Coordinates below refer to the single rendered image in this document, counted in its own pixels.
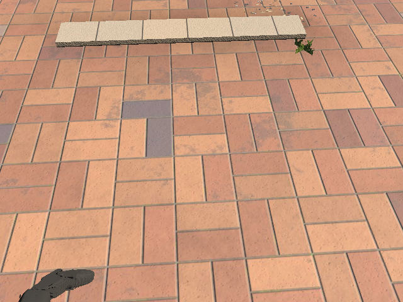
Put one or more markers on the robot left hand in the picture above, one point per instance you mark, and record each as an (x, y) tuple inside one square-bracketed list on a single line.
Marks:
[(57, 282)]

